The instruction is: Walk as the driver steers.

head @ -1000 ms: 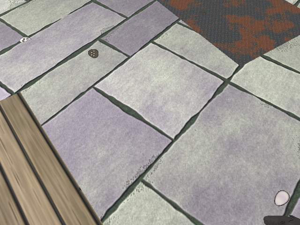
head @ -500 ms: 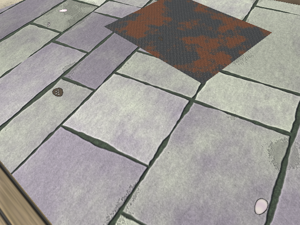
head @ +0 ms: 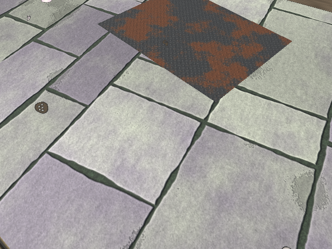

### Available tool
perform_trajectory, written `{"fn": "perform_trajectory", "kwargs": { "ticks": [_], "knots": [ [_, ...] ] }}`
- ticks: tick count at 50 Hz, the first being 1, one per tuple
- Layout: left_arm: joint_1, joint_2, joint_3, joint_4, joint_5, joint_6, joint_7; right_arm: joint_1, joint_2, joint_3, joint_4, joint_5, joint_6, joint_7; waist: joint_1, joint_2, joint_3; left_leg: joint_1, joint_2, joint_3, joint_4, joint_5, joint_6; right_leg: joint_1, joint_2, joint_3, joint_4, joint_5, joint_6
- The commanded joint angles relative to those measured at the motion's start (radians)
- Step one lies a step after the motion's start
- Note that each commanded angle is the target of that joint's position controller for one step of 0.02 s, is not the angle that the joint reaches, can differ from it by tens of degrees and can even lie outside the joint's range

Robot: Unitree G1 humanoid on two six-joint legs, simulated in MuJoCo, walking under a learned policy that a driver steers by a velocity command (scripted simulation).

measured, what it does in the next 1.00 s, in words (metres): walks ahead: right foot, then left foot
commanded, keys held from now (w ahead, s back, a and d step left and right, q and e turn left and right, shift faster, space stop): w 0.18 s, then no key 0.66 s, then w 0.16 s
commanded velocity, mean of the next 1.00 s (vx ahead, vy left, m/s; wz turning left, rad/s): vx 0.22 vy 0.00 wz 0.00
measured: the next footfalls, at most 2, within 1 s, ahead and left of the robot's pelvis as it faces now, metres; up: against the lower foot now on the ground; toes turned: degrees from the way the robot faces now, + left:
right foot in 0.20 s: +0.31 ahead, -0.14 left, +0.00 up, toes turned -2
left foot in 0.62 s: +0.39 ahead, +0.10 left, +0.00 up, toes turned +0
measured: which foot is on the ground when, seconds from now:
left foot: down 0.00-0.22, up 0.24-0.60, down 0.62-1.00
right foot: up 0.00-0.18, down 0.20-1.00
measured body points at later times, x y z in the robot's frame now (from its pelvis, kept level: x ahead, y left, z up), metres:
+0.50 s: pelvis +0.24 -0.05 +0.00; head +0.28 -0.06 +0.44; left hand +0.33 +0.22 -0.12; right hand +0.39 -0.32 -0.12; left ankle +0.34 +0.11 -0.70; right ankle +0.27 -0.14 -0.75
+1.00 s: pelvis +0.34 -0.02 -0.02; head +0.34 -0.02 +0.43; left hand +0.40 +0.25 -0.16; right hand +0.45 -0.28 -0.14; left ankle +0.35 +0.10 -0.75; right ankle +0.27 -0.13 -0.75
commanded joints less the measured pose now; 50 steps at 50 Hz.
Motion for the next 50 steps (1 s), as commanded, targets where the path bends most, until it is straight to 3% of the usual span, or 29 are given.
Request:
{"fn": "perform_trajectory", "kwargs": {
  "ticks": [1,4,6,8,9,10,11,12,13,14,15,16,18,20,23,27,30,31,32,33,34,35,36,38,42,44,47,49,50],
  "knots": [
    [-0.178,0.013,-0.011,-0.111,-0.007,-0.026,-0.017,0.018,-0.188,-0.044,-0.04,0.006,-0.006,-0.015,-0.021,0.114,0.09,-0.046,0.219,-0.11,-0.107,0.316,0.119,-0.012,0.032,-0.044,-0.17,0.124,0.009],
    [-0.238,0.023,-0.011,-0.134,-0.013,-0.034,-0.033,0.046,-0.194,-0.048,-0.02,0.015,0.002,-0.015,-0.023,0.115,0.121,0.012,0.262,-0.114,-0.091,0.334,0.123,-0.001,0.047,-0.037,-0.251,0.12,-0.015],
    [-0.24,0.043,-0.006,-0.141,-0.012,-0.039,-0.042,0.04,-0.203,-0.055,-0.012,0.019,0.009,-0.017,0.002,0.123,0.111,0.078,0.288,-0.111,-0.042,0.451,0.109,0.019,0.058,-0.034,-0.288,0.063,-0.048],
    [-0.15,0.087,0.014,-0.12,-0.005,-0.038,-0.039,0.023,-0.229,-0.066,-0.015,0.018,0.015,-0.022,0.065,0.156,0.026,0.126,0.286,-0.095,0.091,0.783,0.089,0.168,0.108,-0.066,-0.291,-0.01,-0.087],
    [-0.011,0.124,0.035,-0.081,-0.005,-0.035,-0.03,0.005,-0.229,-0.065,-0.018,0.015,0.023,-0.024,0.144,0.157,-0.065,0.105,0.255,-0.064,0.255,0.926,0.069,0.353,0.139,-0.091,-0.312,-0.003,-0.12],
    [0.158,0.165,0.05,-0.039,0.008,-0.031,-0.015,-0.008,-0.21,-0.056,-0.033,0.006,0.025,-0.029,0.221,0.142,-0.181,-0.058,0.213,-0.05,0.488,0.837,0.03,0.648,0.066,-0.019,-0.282,0.073,-0.163],
    [0.273,0.266,0.067,-0.018,0.045,-0.029,-0.006,0.09,-0.092,-0.022,-0.069,-0.013,0.013,-0.025,0.179,-0.099,-0.366,-0.439,0.054,-0.028,0.901,0.272,-0.038,1.071,-0.221,0.389,-0.255,0.18,-0.304],
    [0.281,0.208,0.05,-0.007,0.032,-0.027,-0.01,0.144,-0.092,-0.014,-0.034,0.001,-0.008,-0.015,0.17,-0.214,-0.503,-0.586,-0.057,-0.174,1.122,-0.348,-0.063,1.144,-0.345,0.718,-0.405,0.215,-0.405],
    [0.196,0.152,0.032,-0.016,0.019,-0.022,-0.008,0.046,-0.195,-0.045,-0.053,0.029,-0.017,-0.01,0.171,-0.125,-0.339,-0.65,0.011,-0.203,1.176,-0.314,-0.061,0.991,-0.294,0.552,-0.422,0.254,-0.348],
    [0.121,0.115,0.019,-0.017,0.012,-0.019,-0.006,-0.041,-0.197,-0.044,-0.079,0.034,-0.019,-0.011,0.141,-0.066,-0.203,-0.658,0.062,-0.153,1.131,-0.251,-0.063,0.827,-0.246,0.377,-0.427,0.358,-0.308],
    [0.068,0.086,0.009,-0.009,0.011,-0.021,-0.011,-0.08,-0.179,-0.044,-0.084,0.018,-0.014,-0.016,0.103,0.013,-0.125,-0.628,0.103,-0.123,1.058,-0.202,-0.07,0.679,-0.192,0.275,-0.453,0.437,-0.279],
    [0.03,0.067,0.003,-0.008,0.015,-0.026,-0.014,-0.077,-0.174,-0.05,-0.083,0.008,0.0,-0.022,0.066,0.006,-0.091,-0.57,0.131,-0.117,0.996,-0.168,-0.075,0.573,-0.156,0.208,-0.487,0.456,-0.26],
    [0.0,0.07,0.003,0.014,0.033,-0.037,-0.018,-0.022,-0.123,-0.042,-0.066,0.004,0.03,-0.027,0.022,-0.021,-0.09,-0.442,0.136,-0.104,0.92,-0.112,-0.094,0.43,-0.131,0.136,-0.541,0.516,-0.266],
    [-0.028,0.083,0.003,0.039,0.039,-0.045,-0.014,-0.026,-0.102,-0.037,-0.073,-0.003,0.045,-0.035,-0.002,-0.037,-0.082,-0.399,0.137,-0.096,0.79,-0.061,-0.111,0.362,-0.113,0.069,-0.562,0.564,-0.271],
    [-0.029,0.105,0.006,0.072,0.035,-0.03,0.001,-0.115,-0.088,-0.026,-0.093,-0.012,0.052,-0.037,0.025,-0.052,-0.092,-0.357,0.139,-0.082,0.587,0.091,-0.113,0.362,-0.084,0.007,-0.564,0.494,-0.245],
    [0.016,0.121,0.003,0.122,0.031,-0.001,0.008,-0.218,-0.121,-0.035,-0.116,-0.004,0.06,-0.034,0.069,-0.034,-0.079,-0.335,0.125,-0.087,0.439,0.14,-0.104,0.41,-0.105,0.048,-0.558,0.249,-0.232],
    [0.007,0.098,-0.009,0.144,0.013,0.015,0.01,-0.219,-0.126,-0.043,-0.116,-0.017,0.057,-0.034,0.045,-0.025,-0.067,-0.233,0.097,-0.063,0.253,0.18,-0.069,0.413,-0.078,0.068,-0.478,0.045,-0.18],
    [0.044,0.063,-0.022,0.157,0.016,0.015,0.012,-0.216,-0.15,-0.048,-0.118,-0.026,0.054,-0.037,0.049,0.008,-0.067,-0.164,0.128,-0.101,0.181,0.312,-0.051,0.397,-0.035,0.061,-0.434,-0.034,-0.128],
    [0.096,0.041,-0.031,0.164,0.038,0.011,0.013,-0.219,-0.202,-0.057,-0.131,-0.027,0.055,-0.045,0.088,0.091,-0.091,-0.088,0.212,-0.18,0.195,0.513,-0.021,0.361,0.034,0.02,-0.359,-0.147,-0.077],
    [0.2,0.012,-0.035,0.186,0.037,0.009,0.016,-0.263,-0.207,-0.056,-0.127,-0.023,0.061,-0.048,0.162,0.223,-0.112,-0.08,0.263,-0.233,0.21,0.468,0.052,0.33,0.09,-0.022,-0.361,-0.291,-0.037],
    [0.145,0.035,-0.036,0.188,0.036,0.018,0.024,-0.288,-0.133,-0.044,-0.128,-0.015,0.064,-0.038,0.124,0.211,-0.106,-0.159,0.22,-0.218,0.19,0.291,0.047,0.406,0.079,-0.026,-0.381,-0.256,-0.019],
    [0.093,0.071,-0.027,0.186,0.03,0.031,0.03,-0.304,-0.103,-0.036,-0.128,-0.015,0.064,-0.029,0.105,0.172,-0.067,-0.199,0.173,-0.182,0.19,0.22,0.015,0.412,0.078,-0.029,-0.383,-0.231,-0.017],
    [0.075,0.079,-0.024,0.192,0.023,0.044,0.036,-0.306,-0.109,-0.036,-0.126,-0.017,0.06,-0.024,0.097,0.145,-0.054,-0.21,0.148,-0.155,0.204,0.232,-0.005,0.416,0.072,-0.025,-0.377,-0.207,-0.024],
    [0.078,0.083,-0.023,0.202,0.026,0.059,0.04,-0.288,-0.126,-0.041,-0.107,-0.013,0.048,-0.02,0.094,0.124,-0.053,-0.198,0.133,-0.136,0.224,0.294,-0.014,0.429,0.06,-0.011,-0.38,-0.155,-0.029],
    [0.068,0.08,-0.021,0.236,0.017,0.058,0.041,-0.278,-0.118,-0.041,-0.078,-0.009,0.044,-0.025,0.084,0.08,-0.079,-0.149,0.121,-0.117,0.268,0.446,-0.006,0.459,0.05,-0.008,-0.36,-0.039,-0.025],
    [0.089,0.074,-0.018,0.263,0.01,0.064,0.041,-0.261,-0.12,-0.046,-0.054,0.0,0.052,-0.027,0.087,0.068,-0.085,-0.149,0.095,-0.095,0.273,0.215,0.007,0.454,0.074,-0.035,-0.354,-0.228,-0.033],
    [0.074,0.066,-0.015,0.265,-0.001,0.058,0.039,-0.252,-0.136,-0.056,-0.046,0.012,0.051,-0.028,0.077,0.052,0.05,-0.253,0.108,-0.15,0.227,-0.284,0.049,0.334,0.071,-0.016,-0.34,-0.534,-0.077],
    [0.077,0.055,-0.018,0.262,-0.006,0.028,0.037,-0.224,-0.141,-0.06,-0.037,0.018,0.026,-0.024,0.075,0.094,0.098,-0.264,0.16,-0.244,0.188,-0.336,0.089,0.282,0.065,-0.007,-0.289,-0.529,-0.095],
    [0.077,0.05,-0.018,0.261,-0.005,0.01,0.033,-0.204,-0.15,-0.064,-0.03,0.02,0.013,-0.02,0.074,0.126,0.09,-0.237,0.197,-0.307,0.17,-0.301,0.115,0.263,0.072,-0.015,-0.247,-0.489,-0.098]
  ]
}}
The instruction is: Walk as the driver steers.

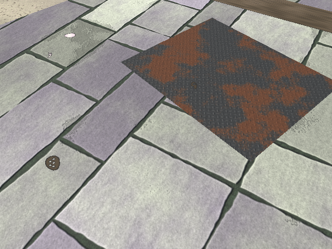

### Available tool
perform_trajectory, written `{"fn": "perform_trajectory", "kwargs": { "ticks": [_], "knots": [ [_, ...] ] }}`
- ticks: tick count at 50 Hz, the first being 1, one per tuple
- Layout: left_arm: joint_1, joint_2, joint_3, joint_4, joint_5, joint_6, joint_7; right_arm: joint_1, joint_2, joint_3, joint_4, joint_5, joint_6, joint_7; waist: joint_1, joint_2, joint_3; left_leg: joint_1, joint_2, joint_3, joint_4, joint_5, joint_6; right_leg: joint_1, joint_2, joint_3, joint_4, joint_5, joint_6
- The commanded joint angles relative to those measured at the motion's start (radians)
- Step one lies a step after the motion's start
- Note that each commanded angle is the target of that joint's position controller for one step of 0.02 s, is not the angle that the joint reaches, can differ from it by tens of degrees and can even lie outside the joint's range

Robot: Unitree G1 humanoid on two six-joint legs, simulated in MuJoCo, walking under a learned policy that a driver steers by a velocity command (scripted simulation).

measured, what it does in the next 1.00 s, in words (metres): walks ahead: left foot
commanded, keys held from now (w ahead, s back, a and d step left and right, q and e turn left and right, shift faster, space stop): w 0.88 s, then w+q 0.12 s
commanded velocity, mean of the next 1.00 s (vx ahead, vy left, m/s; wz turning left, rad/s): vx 0.44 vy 0.00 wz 0.02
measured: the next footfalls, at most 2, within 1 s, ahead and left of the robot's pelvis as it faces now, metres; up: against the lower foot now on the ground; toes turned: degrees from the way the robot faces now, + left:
left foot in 0.48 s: +0.35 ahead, +0.11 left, +0.00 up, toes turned +2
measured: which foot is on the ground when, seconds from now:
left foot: down 0.00-0.12, up 0.14-0.46, down 0.48-1.00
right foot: down 0.00-0.50, up 0.52-1.00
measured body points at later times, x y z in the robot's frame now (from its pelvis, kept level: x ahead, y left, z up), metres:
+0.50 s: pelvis +0.18 +0.02 -0.01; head +0.22 +0.01 +0.43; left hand +0.07 +0.27 -0.15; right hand +0.44 -0.21 -0.08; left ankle +0.31 +0.11 -0.73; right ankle -0.06 -0.12 -0.71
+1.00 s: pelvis +0.43 -0.02 +0.01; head +0.45 -0.03 +0.46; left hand +0.61 +0.23 -0.09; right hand +0.42 -0.30 -0.13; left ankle +0.31 +0.11 -0.73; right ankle +0.57 -0.15 -0.72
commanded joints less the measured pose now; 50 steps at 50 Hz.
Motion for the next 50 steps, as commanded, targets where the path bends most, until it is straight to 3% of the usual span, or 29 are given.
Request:
{"fn": "perform_trajectory", "kwargs": {
  "ticks": [1,2,4,5,6,7,8,9,10,11,14,16,18,20,22,23,24,25,26,27,28,29,30,32,37,42,46,48,50],
  "knots": [
    [-0.013,0.063,0.012,-0.044,-0.003,-0.054,-0.009,0.044,-0.166,-0.045,-0.032,0.008,-0.042,0.005,-0.014,0.128,0.074,0.115,0.202,-0.348,-0.243,-0.183,0.183,-0.244,0.001,0.009,0.002,-0.034,-0.066],
    [-0.005,0.062,0.012,-0.039,-0.002,-0.065,-0.015,0.055,-0.174,-0.049,-0.029,0.01,-0.048,0.008,-0.01,0.145,0.043,0.154,0.233,-0.399,-0.248,-0.098,0.204,-0.24,0.007,0.006,0.023,0.021,-0.071],
    [0.037,0.068,0.016,-0.012,-0.003,-0.078,-0.026,0.018,-0.175,-0.052,-0.044,0.016,-0.053,0.011,0.018,0.122,-0.002,0.165,0.231,-0.367,-0.198,0.113,0.198,-0.17,0.005,0.015,-0.015,0.101,-0.082],
    [0.093,0.077,0.021,0.018,-0.005,-0.08,-0.029,-0.044,-0.168,-0.05,-0.067,0.018,-0.055,0.014,0.052,0.09,-0.014,0.102,0.192,-0.281,-0.127,0.257,0.17,-0.066,-0.003,0.032,-0.077,0.169,-0.086],
    [0.204,0.114,0.035,0.066,-0.009,-0.077,-0.028,-0.142,-0.141,-0.044,-0.107,0.016,-0.061,0.02,0.105,0.0,-0.033,-0.067,0.112,-0.132,0.04,0.395,0.111,0.139,-0.054,0.118,-0.162,0.292,-0.101],
    [0.316,0.195,0.061,0.106,-0.016,-0.066,-0.023,-0.195,-0.099,-0.033,-0.14,0.005,-0.079,0.027,0.129,-0.165,-0.038,-0.337,-0.017,0.053,0.286,0.347,0.025,0.381,-0.172,0.313,-0.218,0.476,-0.145],
    [0.356,0.172,0.05,0.11,-0.005,-0.061,-0.03,-0.201,-0.096,-0.033,-0.136,0.001,-0.083,0.028,0.146,-0.241,0.009,-0.581,-0.034,0.053,0.441,-0.207,-0.005,0.475,-0.323,0.501,-0.27,0.679,-0.224],
    [0.332,0.123,0.032,0.098,0.008,-0.063,-0.03,-0.197,-0.101,-0.034,-0.135,0.023,-0.081,0.033,0.115,-0.131,0.066,-0.7,0.023,-0.019,0.561,-0.269,0.007,0.489,-0.361,0.495,-0.253,0.675,-0.247],
    [0.303,0.108,0.025,0.083,0.009,-0.065,-0.028,-0.198,-0.08,-0.026,-0.135,0.035,-0.078,0.038,0.097,-0.087,0.09,-0.777,0.052,-0.032,0.612,-0.214,0.017,0.503,-0.348,0.442,-0.263,0.66,-0.238],
    [0.282,0.112,0.021,0.075,0.003,-0.064,-0.027,-0.218,-0.068,-0.02,-0.146,0.032,-0.078,0.042,0.087,-0.064,0.12,-0.815,0.078,-0.019,0.596,-0.149,0.019,0.484,-0.334,0.387,-0.295,0.645,-0.215],
    [0.17,0.069,-0.003,0.031,0.014,-0.049,-0.011,-0.261,-0.044,-0.008,-0.177,0.012,-0.076,0.055,0.045,-0.083,0.148,-0.546,0.079,0.054,0.333,0.111,-0.009,0.206,-0.208,0.189,-0.418,0.605,-0.144],
    [0.169,0.102,0.002,0.024,0.017,-0.053,0.003,-0.316,-0.007,0.008,-0.199,0.007,-0.071,0.062,0.053,-0.108,0.15,-0.289,0.031,0.095,0.127,0.274,-0.016,0.042,-0.153,0.103,-0.498,0.565,-0.128],
    [0.212,0.149,0.017,0.042,0.002,-0.068,0.008,-0.33,-0.048,-0.002,-0.213,0.015,-0.061,0.058,0.039,-0.119,0.151,-0.21,0.012,0.081,0.027,0.316,0.002,0.079,-0.185,0.098,-0.525,0.601,-0.127],
    [0.222,0.156,0.025,0.052,-0.009,-0.073,0.008,-0.316,-0.091,-0.017,-0.217,0.016,-0.058,0.055,0.01,-0.121,0.126,-0.176,-0.004,0.065,-0.055,0.314,0.035,0.188,-0.214,0.082,-0.46,0.785,-0.108],
    [0.214,0.168,0.036,0.053,-0.001,-0.059,0.008,-0.201,-0.133,-0.04,-0.185,0.014,-0.052,0.049,-0.062,-0.148,0.024,-0.036,-0.036,0.072,-0.059,0.27,0.073,0.268,-0.234,0.063,-0.292,1.08,-0.082],
    [0.204,0.161,0.037,0.048,0.007,-0.047,0.008,-0.056,-0.164,-0.061,-0.137,0.017,-0.046,0.043,-0.133,-0.141,-0.059,0.138,-0.057,0.085,-0.068,0.258,0.101,0.239,-0.207,0.041,-0.12,1.162,-0.063],
    [0.193,0.147,0.032,0.035,0.018,-0.042,0.006,0.106,-0.193,-0.076,-0.09,0.017,-0.038,0.034,-0.199,-0.111,-0.144,0.408,0.016,0.006,-0.046,0.253,0.135,0.056,-0.174,0.038,0.109,1.012,-0.041],
    [0.306,0.007,-0.003,0.012,0.03,-0.053,-0.004,0.22,-0.281,-0.09,-0.059,-0.011,-0.038,0.028,-0.144,0.162,-0.319,0.762,0.289,-0.427,-0.093,0.092,0.273,-0.289,-0.009,0.023,0.529,0.39,0.004],
    [0.312,0.006,-0.006,0.028,0.005,-0.081,-0.021,0.218,-0.225,-0.068,-0.049,-0.011,-0.039,0.037,-0.139,0.249,-0.412,0.747,0.403,-0.799,-0.331,-0.113,0.345,-0.412,0.065,0.147,0.744,-0.112,0.0],
    [0.192,0.098,0.023,-0.016,-0.026,-0.099,-0.028,0.108,-0.179,-0.051,-0.058,-0.002,-0.049,0.04,-0.12,0.179,-0.19,0.555,0.363,-0.7,-0.388,-0.207,0.287,-0.513,0.001,0.152,0.813,-0.067,-0.019],
    [0.112,0.114,0.026,-0.045,-0.037,-0.105,-0.026,0.019,-0.147,-0.04,-0.069,-0.001,-0.058,0.043,-0.088,0.105,-0.068,0.372,0.328,-0.544,-0.417,-0.169,0.253,-0.509,-0.054,0.12,0.782,0.026,-0.036],
    [0.089,0.1,0.029,-0.05,-0.028,-0.101,-0.017,-0.043,-0.125,-0.032,-0.069,-0.01,-0.068,0.05,-0.046,0.043,-0.002,0.215,0.286,-0.427,-0.447,-0.066,0.228,-0.462,-0.096,0.101,0.72,0.094,-0.036],
    [0.116,0.087,0.036,-0.044,-0.014,-0.086,-0.008,-0.081,-0.106,-0.026,-0.068,-0.02,-0.077,0.053,-0.004,0.062,0.01,0.116,0.242,-0.335,-0.471,0.002,0.204,-0.388,-0.129,0.108,0.661,0.137,-0.035],
    [0.16,0.048,0.035,-0.034,-0.007,-0.057,0.0,-0.089,-0.098,-0.022,-0.05,-0.019,-0.082,0.056,0.033,0.091,0.019,0.012,0.212,-0.251,-0.513,0.029,0.205,-0.317,-0.143,0.1,0.598,0.147,-0.022],
    [-0.012,0.075,0.049,-0.104,0.015,-0.047,0.006,0.021,-0.166,-0.035,0.0,-0.02,-0.084,0.02,0.006,0.06,0.071,0.042,0.222,-0.199,-0.565,0.06,0.231,-0.495,-0.162,0.091,0.365,0.368,0.034],
    [-0.176,0.047,0.038,-0.146,0.007,-0.063,-0.012,0.105,-0.19,-0.039,0.03,-0.003,-0.073,-0.001,-0.051,0.048,0.074,0.116,0.204,-0.108,-0.549,0.136,0.194,-0.462,-0.117,0.045,0.086,0.528,0.059],
    [-0.269,0.054,0.03,-0.186,-0.003,-0.073,-0.032,0.172,-0.195,-0.045,0.064,0.009,-0.056,-0.001,-0.081,0.05,0.093,0.211,0.235,-0.116,-0.483,0.147,0.183,-0.431,-0.091,0.046,-0.046,0.463,0.054],
    [-0.249,0.081,0.036,-0.191,-0.006,-0.085,-0.039,0.172,-0.204,-0.051,0.067,0.012,-0.045,-0.002,-0.061,0.064,0.084,0.245,0.256,-0.155,-0.429,0.145,0.172,-0.374,-0.077,0.051,-0.097,0.386,0.038],
    [-0.12,0.124,0.057,-0.16,-0.008,-0.097,-0.037,0.14,-0.205,-0.05,0.057,0.01,-0.034,-0.002,0.019,0.083,0.027,0.231,0.231,-0.16,-0.294,0.276,0.144,-0.187,-0.04,0.019,-0.147,0.318,0.012]
  ]
}}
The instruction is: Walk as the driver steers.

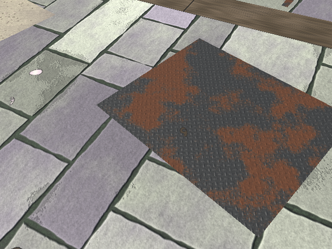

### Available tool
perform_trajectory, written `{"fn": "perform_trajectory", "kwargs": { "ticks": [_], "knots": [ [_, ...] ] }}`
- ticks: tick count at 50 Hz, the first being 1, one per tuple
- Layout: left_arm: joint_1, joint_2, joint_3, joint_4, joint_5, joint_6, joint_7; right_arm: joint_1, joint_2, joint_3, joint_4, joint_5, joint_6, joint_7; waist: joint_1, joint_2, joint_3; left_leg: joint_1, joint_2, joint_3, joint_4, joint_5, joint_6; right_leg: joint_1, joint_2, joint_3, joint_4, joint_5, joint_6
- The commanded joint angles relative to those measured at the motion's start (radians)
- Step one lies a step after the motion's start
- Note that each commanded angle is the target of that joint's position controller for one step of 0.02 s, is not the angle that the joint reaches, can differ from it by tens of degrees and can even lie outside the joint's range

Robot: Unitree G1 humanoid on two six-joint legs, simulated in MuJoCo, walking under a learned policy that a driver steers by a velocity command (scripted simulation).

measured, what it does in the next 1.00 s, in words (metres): walks ahead: right foot, then left foot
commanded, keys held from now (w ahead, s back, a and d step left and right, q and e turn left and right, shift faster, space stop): w+q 0.50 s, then e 0.50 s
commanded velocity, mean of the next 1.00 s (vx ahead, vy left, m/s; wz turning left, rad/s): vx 0.35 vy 0.00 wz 0.16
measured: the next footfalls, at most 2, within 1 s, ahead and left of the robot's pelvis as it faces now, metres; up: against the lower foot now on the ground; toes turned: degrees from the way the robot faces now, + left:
right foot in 0.02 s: +0.17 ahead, -0.14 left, +0.00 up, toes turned -1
left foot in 0.56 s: +0.43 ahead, +0.16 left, +0.00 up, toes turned +22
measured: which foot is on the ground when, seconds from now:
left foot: down 0.00-0.04, up 0.06-0.54, down 0.56-1.00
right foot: up 0.00-0.00, down 0.02-0.58, up 0.60-1.00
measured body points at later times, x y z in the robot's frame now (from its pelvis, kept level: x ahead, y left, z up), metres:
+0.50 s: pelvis +0.25 -0.01 +0.00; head +0.28 +0.01 +0.44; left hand +0.18 +0.26 -0.14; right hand +0.51 -0.18 -0.10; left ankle +0.39 +0.16 -0.71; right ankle +0.13 -0.14 -0.73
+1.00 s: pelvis +0.41 +0.06 +0.01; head +0.45 +0.07 +0.46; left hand +0.48 +0.35 -0.12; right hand +0.59 -0.18 -0.12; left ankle +0.39 +0.14 -0.73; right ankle +0.51 -0.06 -0.70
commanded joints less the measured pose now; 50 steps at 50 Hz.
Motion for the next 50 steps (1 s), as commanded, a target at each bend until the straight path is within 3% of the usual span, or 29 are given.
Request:
{"fn": "perform_trajectory", "kwargs": {
  "ticks": [1,2,3,4,5,6,8,11,15,20,23,26,27,28,29,30,31,32,33,34,36,38,43,46,50],
  "knots": [
    [0.228,0.199,0.069,0.01,0.001,-0.031,0.009,-0.031,-0.113,-0.015,-0.053,-0.007,0.004,-0.002,0.17,0.061,-0.087,-0.168,0.184,-0.12,0.267,0.351,0.133,0.389,-0.008,0.016,-0.036,-0.068,-0.061],
    [0.383,0.31,0.096,0.036,0.024,-0.031,0.017,0.027,-0.017,0.013,-0.087,-0.021,-0.007,0.003,0.182,-0.139,-0.264,-0.479,0.055,-0.021,0.658,0.111,0.062,0.77,-0.255,0.322,-0.039,-0.123,-0.166],
    [0.436,0.292,0.091,0.057,0.023,-0.025,0.01,0.051,0.0,0.019,-0.092,-0.002,-0.024,0.001,0.178,-0.311,-0.336,-0.702,-0.027,-0.083,0.883,-0.26,0.043,0.874,-0.359,0.664,-0.187,-0.295,-0.246],
    [0.373,0.201,0.064,0.039,0.024,-0.03,0.009,-0.001,-0.104,-0.008,-0.092,0.022,-0.034,0.002,0.18,-0.189,-0.233,-0.779,0.032,-0.166,0.996,-0.211,0.057,0.781,-0.328,0.584,-0.21,-0.367,-0.211],
    [0.29,0.154,0.048,0.018,0.023,-0.03,0.01,-0.057,-0.12,-0.014,-0.108,0.031,-0.036,0.002,0.158,-0.139,-0.143,-0.799,0.081,-0.147,1.006,-0.12,0.071,0.667,-0.301,0.442,-0.222,-0.338,-0.175],
    [0.214,0.122,0.037,0.008,0.022,-0.029,0.009,-0.08,-0.111,-0.017,-0.108,0.024,-0.031,-0.003,0.13,-0.09,-0.081,-0.764,0.118,-0.138,0.965,-0.033,0.068,0.554,-0.262,0.339,-0.259,-0.275,-0.157],
    [0.149,0.083,0.026,0.009,0.031,-0.033,0.011,-0.074,-0.085,-0.027,-0.108,0.016,-0.006,-0.001,0.084,-0.115,-0.013,-0.679,0.161,-0.141,0.89,0.064,0.06,0.419,-0.21,0.186,-0.323,-0.163,-0.135],
    [0.163,0.103,0.035,0.026,0.036,-0.039,0.021,-0.089,-0.047,-0.026,-0.123,0.013,0.021,0.005,0.068,-0.07,0.02,-0.695,0.166,-0.131,0.849,0.145,0.045,0.387,-0.194,0.045,-0.357,0.008,-0.15],
    [0.188,0.126,0.042,0.038,0.039,-0.031,0.039,-0.173,-0.034,-0.026,-0.164,0.004,0.025,0.015,0.079,-0.043,0.058,-0.74,0.153,-0.119,0.652,0.301,0.026,0.412,-0.184,-0.079,-0.379,0.092,-0.154],
    [0.255,0.155,0.052,0.052,0.023,-0.011,0.052,-0.347,-0.008,-0.009,-0.233,-0.002,0.022,0.048,0.135,-0.015,0.115,-0.736,0.139,-0.019,0.432,0.377,0.046,0.501,-0.199,-0.186,-0.378,0.131,-0.144],
    [0.278,0.172,0.06,0.058,0.01,0.01,0.05,-0.401,-0.013,-0.008,-0.274,0.002,0.023,0.068,0.135,-0.023,0.124,-0.734,0.117,0.026,0.37,0.295,0.076,0.602,-0.225,-0.226,-0.312,0.269,-0.131],
    [0.256,0.211,0.07,0.05,-0.001,0.031,0.055,-0.321,-0.06,-0.033,-0.28,-0.003,0.028,0.075,0.057,-0.073,0.045,-0.527,0.017,0.102,0.357,0.151,0.13,0.622,-0.225,-0.253,-0.099,0.772,-0.108],
    [0.249,0.214,0.067,0.053,-0.001,0.039,0.054,-0.194,-0.098,-0.055,-0.248,-0.007,0.026,0.071,-0.016,-0.071,-0.02,-0.358,-0.024,0.103,0.3,0.182,0.155,0.591,-0.203,-0.25,0.066,0.838,-0.092],
    [0.242,0.204,0.059,0.054,-0.002,0.035,0.052,-0.059,-0.147,-0.08,-0.208,-0.013,0.025,0.053,-0.09,-0.038,-0.09,-0.105,-0.019,0.05,0.203,0.37,0.188,0.457,-0.156,-0.26,0.275,0.706,-0.049],
    [0.267,0.105,0.029,0.026,0.047,0.022,0.041,0.026,-0.231,-0.088,-0.171,-0.027,0.026,0.024,-0.049,0.206,-0.205,0.224,0.218,-0.236,0.285,0.817,0.242,0.145,-0.051,-0.245,0.624,-0.17,-0.004],
    [0.41,0.059,0.003,0.05,0.007,-0.003,0.022,0.006,-0.249,-0.073,-0.197,-0.048,0.018,0.028,0.012,0.271,-0.436,0.433,0.484,-0.685,0.19,0.908,0.468,-0.07,0.102,-0.036,0.911,-0.679,0.026],
    [0.295,0.162,0.035,0.06,-0.04,-0.012,0.021,0.009,-0.177,-0.056,-0.198,-0.043,0.016,0.034,-0.053,0.075,-0.406,0.328,0.437,-0.536,0.149,0.956,0.415,-0.07,0.077,0.115,0.938,-0.623,0.018],
    [0.218,0.153,0.038,0.033,-0.056,-0.011,0.023,-0.069,-0.147,-0.047,-0.191,-0.035,0.005,0.035,-0.027,0.083,-0.238,0.191,0.396,-0.342,0.143,0.948,0.359,-0.131,0.035,0.095,0.873,-0.56,0.01],
    [0.2,0.129,0.036,0.045,-0.035,-0.002,0.035,-0.142,-0.116,-0.038,-0.19,-0.025,-0.006,0.036,0.019,0.014,-0.15,0.042,0.342,-0.254,0.105,0.854,0.298,-0.106,-0.016,0.072,0.784,-0.49,0.013],
    [0.204,0.128,0.044,0.057,-0.017,0.015,0.045,-0.198,-0.082,-0.03,-0.189,-0.025,-0.011,0.035,0.053,0.03,-0.099,-0.071,0.312,-0.193,0.064,0.806,0.272,-0.057,-0.037,0.065,0.732,-0.437,0.019],
    [0.278,0.099,0.046,0.088,-0.011,0.055,0.052,-0.238,-0.056,-0.022,-0.176,-0.05,-0.022,0.035,0.103,0.066,-0.091,-0.212,0.282,-0.1,0.004,0.811,0.249,0.077,-0.038,0.06,0.694,-0.355,0.027],
    [0.282,0.087,0.048,0.081,-0.006,0.073,0.058,-0.265,-0.069,-0.022,-0.163,-0.061,-0.03,0.025,0.124,0.078,-0.08,-0.247,0.273,-0.028,-0.023,0.847,0.254,0.08,-0.03,0.054,0.638,-0.294,0.04],
    [0.163,0.088,0.046,0.005,0.004,0.087,0.05,-0.279,-0.105,-0.03,-0.142,-0.046,0.005,-0.027,0.094,0.108,-0.055,-0.173,0.271,0.07,-0.053,0.665,0.235,0.001,-0.046,0.015,0.42,-0.144,0.053],
    [0.105,0.09,0.044,-0.037,0.004,0.099,0.038,-0.269,-0.124,-0.035,-0.132,-0.043,0.029,-0.038,0.069,0.104,-0.032,-0.136,0.303,0.075,-0.059,0.552,0.238,-0.009,-0.044,-0.014,0.339,-0.149,0.049],
    [0.065,0.1,0.051,-0.086,0.004,0.112,0.017,-0.262,-0.144,-0.044,-0.131,-0.027,0.06,-0.042,0.058,0.113,-0.016,-0.061,0.352,0.069,0.011,0.541,0.225,-0.02,-0.021,-0.055,0.268,-0.255,0.026]
  ]
}}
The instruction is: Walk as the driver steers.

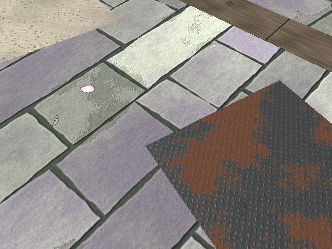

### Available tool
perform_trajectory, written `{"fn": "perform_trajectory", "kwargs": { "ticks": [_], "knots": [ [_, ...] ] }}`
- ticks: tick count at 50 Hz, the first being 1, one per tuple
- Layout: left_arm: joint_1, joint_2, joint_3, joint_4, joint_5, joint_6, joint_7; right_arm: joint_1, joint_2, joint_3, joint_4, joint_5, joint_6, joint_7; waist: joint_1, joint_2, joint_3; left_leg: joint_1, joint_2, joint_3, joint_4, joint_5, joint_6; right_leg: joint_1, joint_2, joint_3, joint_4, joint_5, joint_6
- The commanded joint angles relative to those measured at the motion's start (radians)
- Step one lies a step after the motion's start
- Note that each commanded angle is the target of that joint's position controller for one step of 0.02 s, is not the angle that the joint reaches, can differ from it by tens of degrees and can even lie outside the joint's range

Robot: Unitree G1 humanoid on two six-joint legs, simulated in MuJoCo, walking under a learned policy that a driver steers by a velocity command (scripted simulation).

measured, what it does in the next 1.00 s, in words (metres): steps on the spot, turning right: right foot, then left foot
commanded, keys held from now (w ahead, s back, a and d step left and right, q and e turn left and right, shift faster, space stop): e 0.98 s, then w+e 0.02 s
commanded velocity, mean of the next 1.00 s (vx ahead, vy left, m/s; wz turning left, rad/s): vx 0.02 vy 0.00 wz -0.56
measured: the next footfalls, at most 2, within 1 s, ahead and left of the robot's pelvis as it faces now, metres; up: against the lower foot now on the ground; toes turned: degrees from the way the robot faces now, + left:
right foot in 0.10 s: +0.09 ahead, -0.13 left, +0.00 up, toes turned -8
left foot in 0.60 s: +0.15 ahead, +0.09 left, +0.00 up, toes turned -27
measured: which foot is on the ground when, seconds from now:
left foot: down 0.00-0.10, up 0.12-0.58, down 0.60-1.00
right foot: up 0.00-0.08, down 0.10-0.60, up 0.62-1.00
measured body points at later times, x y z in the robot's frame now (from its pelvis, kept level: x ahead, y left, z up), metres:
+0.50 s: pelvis +0.05 -0.03 +0.00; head +0.09 -0.06 +0.45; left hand +0.28 +0.21 -0.09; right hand +0.11 -0.35 -0.12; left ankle +0.12 +0.12 -0.71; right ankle +0.05 -0.12 -0.74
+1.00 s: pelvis +0.05 -0.02 +0.00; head +0.08 -0.05 +0.44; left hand +0.35 +0.11 -0.10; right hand -0.02 -0.33 -0.12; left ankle +0.12 +0.11 -0.74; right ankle -0.02 -0.13 -0.73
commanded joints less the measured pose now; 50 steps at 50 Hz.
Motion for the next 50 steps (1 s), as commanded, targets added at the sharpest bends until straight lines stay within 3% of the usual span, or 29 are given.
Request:
{"fn": "perform_trajectory", "kwargs": {
  "ticks": [1,4,5,6,7,8,9,10,11,14,17,21,25,27,29,30,31,32,33,35,36,39,43,48,50],
  "knots": [
    [-0.04,0.095,0.023,-0.097,-0.002,-0.001,-0.017,0.002,-0.183,-0.044,-0.049,0.015,0.016,-0.01,-0.018,0.132,-0.082,0.118,0.349,-0.146,-0.03,0.452,0.152,-0.001,0.009,-0.028,-0.046,-0.076,-0.023],
    [0.017,0.094,0.03,-0.102,-0.004,-0.005,-0.035,-0.021,-0.191,-0.05,-0.055,0.038,0.032,-0.016,0.03,0.125,-0.107,0.119,0.328,-0.106,0.124,0.518,0.077,0.139,0.06,-0.077,-0.262,0.04,-0.076],
    [0.071,0.142,0.048,-0.094,0.003,-0.01,-0.027,0.03,-0.176,-0.049,-0.038,0.035,0.031,-0.014,0.046,0.059,-0.142,0.069,0.262,-0.063,0.267,0.474,0.011,0.273,0.071,-0.028,-0.369,0.245,-0.117],
    [0.132,0.273,0.084,-0.099,0.015,-0.015,-0.006,0.013,-0.144,-0.04,-0.073,-0.001,0.024,-0.007,0.042,-0.173,-0.189,-0.176,0.15,-0.006,0.556,0.152,-0.077,0.478,-0.119,0.253,-0.36,0.748,-0.21],
    [0.151,0.309,0.082,-0.107,0.04,-0.023,-0.006,-0.054,-0.097,-0.024,-0.125,-0.022,0.016,-0.001,0.041,-0.288,-0.262,-0.447,-0.024,-0.118,0.783,-0.49,-0.127,0.604,-0.296,0.556,-0.377,0.934,-0.422],
    [0.142,0.251,0.064,-0.119,0.04,-0.037,-0.017,-0.086,-0.135,-0.035,-0.113,-0.002,0.014,0.01,0.064,-0.113,-0.302,-0.483,0.004,-0.272,0.9,-0.495,-0.114,0.603,-0.28,0.495,-0.39,0.855,-0.426],
    [0.081,0.235,0.061,-0.132,0.028,-0.049,-0.014,-0.09,-0.138,-0.038,-0.11,0.027,0.013,0.013,0.037,-0.079,-0.247,-0.52,0.023,-0.289,0.901,-0.401,-0.098,0.555,-0.226,0.396,-0.398,0.744,-0.373],
    [0.024,0.214,0.058,-0.143,0.007,-0.051,-0.007,-0.077,-0.14,-0.042,-0.089,0.026,0.015,0.005,0.01,-0.026,-0.196,-0.533,0.041,-0.291,0.855,-0.317,-0.098,0.504,-0.17,0.335,-0.406,0.621,-0.315],
    [-0.015,0.189,0.049,-0.152,-0.007,-0.046,0.002,-0.078,-0.163,-0.05,-0.085,0.015,0.018,-0.006,-0.006,-0.031,-0.17,-0.518,0.054,-0.298,0.807,-0.256,-0.102,0.453,-0.146,0.312,-0.422,0.545,-0.285],
    [-0.014,0.189,0.045,-0.165,0.007,-0.037,0.017,-0.049,-0.145,-0.051,-0.076,0.015,0.02,-0.01,-0.024,-0.076,-0.184,-0.44,0.022,-0.294,0.76,-0.167,-0.121,0.393,-0.103,0.288,-0.437,0.53,-0.281],
    [0.006,0.208,0.05,-0.167,0.003,-0.032,0.027,-0.072,-0.125,-0.044,-0.082,0.017,0.017,-0.015,-0.007,-0.083,-0.177,-0.442,0.012,-0.307,0.614,-0.138,-0.14,0.41,-0.093,0.319,-0.436,0.446,-0.273],
    [-0.016,0.221,0.052,-0.183,0.006,-0.019,0.033,-0.084,-0.13,-0.041,-0.083,0.019,0.011,-0.007,0.006,-0.112,-0.158,-0.367,0.0,-0.321,0.471,-0.11,-0.152,0.348,-0.074,0.374,-0.444,0.255,-0.265],
    [-0.036,0.22,0.048,-0.2,0.009,-0.008,0.028,-0.064,-0.147,-0.043,-0.082,0.024,-0.009,0.009,0.008,-0.136,-0.153,-0.287,-0.02,-0.328,0.353,-0.138,-0.139,0.33,-0.066,0.454,-0.416,0.261,-0.261],
    [-0.05,0.217,0.045,-0.213,0.006,-0.001,0.029,-0.03,-0.153,-0.044,-0.077,0.027,-0.022,0.021,-0.005,-0.145,-0.162,-0.232,-0.028,-0.325,0.255,-0.128,-0.124,0.343,-0.057,0.494,-0.385,0.325,-0.249],
    [-0.079,0.206,0.037,-0.229,-0.006,0.01,0.036,0.052,-0.163,-0.049,-0.053,0.026,-0.032,0.032,-0.057,-0.128,-0.166,-0.079,-0.014,-0.306,0.024,0.048,-0.096,0.299,-0.003,0.482,-0.326,0.299,-0.193],
    [-0.051,0.169,0.027,-0.236,-0.003,0.014,0.039,0.084,-0.22,-0.063,-0.048,0.011,-0.03,0.03,-0.045,-0.031,-0.183,0.046,0.124,-0.411,-0.026,0.128,-0.048,0.197,0.06,0.421,-0.217,0.118,-0.139],
    [0.018,0.117,0.017,-0.247,-0.003,0.007,0.035,0.044,-0.304,-0.076,-0.06,-0.006,-0.016,0.019,0.035,0.261,-0.165,0.133,0.333,-0.647,-0.033,0.378,0.084,-0.014,0.242,0.216,-0.012,-0.29,-0.076],
    [0.006,0.203,0.041,-0.255,0.008,-0.005,0.03,0.045,-0.264,-0.065,-0.076,-0.034,-0.017,0.022,0.003,0.302,-0.159,0.068,0.446,-0.772,-0.053,0.447,0.22,-0.085,0.218,0.185,0.222,-0.429,-0.034],
    [0.021,0.258,0.061,-0.237,0.001,-0.006,0.025,-0.005,-0.215,-0.051,-0.101,-0.028,-0.018,0.017,0.019,0.212,-0.14,0.043,0.409,-0.678,-0.042,0.423,0.214,-0.084,0.174,0.196,0.342,-0.356,-0.02],
    [0.043,0.229,0.063,-0.204,-0.002,0.014,0.028,-0.063,-0.166,-0.037,-0.119,0.003,-0.012,0.008,0.028,0.161,-0.099,0.035,0.287,-0.496,-0.025,0.315,0.128,-0.107,0.152,0.164,0.422,-0.231,0.012],
    [0.039,0.203,0.056,-0.208,-0.003,0.022,0.026,-0.056,-0.162,-0.032,-0.118,0.01,-0.009,0.002,0.017,0.167,-0.084,0.035,0.272,-0.454,-0.028,0.331,0.128,-0.12,0.148,0.152,0.451,-0.195,0.027],
    [-0.032,0.156,0.036,-0.256,-0.016,0.023,0.018,0.01,-0.18,-0.034,-0.107,0.002,0.007,-0.014,-0.031,0.196,-0.074,0.096,0.256,-0.37,-0.048,0.342,0.146,-0.145,0.118,0.083,0.334,-0.139,0.053],
    [-0.065,0.133,0.019,-0.296,-0.007,0.021,0.004,0.03,-0.232,-0.05,-0.113,0.005,0.017,-0.013,-0.059,0.21,-0.111,0.135,0.3,-0.32,-0.043,0.37,0.161,-0.048,0.063,0.036,0.13,-0.149,0.058],
    [-0.024,0.156,0.028,-0.305,-0.007,0.034,-0.019,0.01,-0.266,-0.062,-0.123,0.027,0.018,0.013,-0.04,0.222,-0.106,0.07,0.328,-0.259,-0.003,0.352,0.13,0.133,0.072,-0.04,-0.1,-0.105,0.003],
    [0.044,0.151,0.036,-0.282,-0.008,0.039,-0.025,0.005,-0.259,-0.063,-0.117,0.047,0.018,0.019,0.0,0.193,-0.122,0.018,0.315,-0.216,0.072,0.218,0.073,0.27,0.105,-0.078,-0.284,0.015,-0.051]
  ]
}}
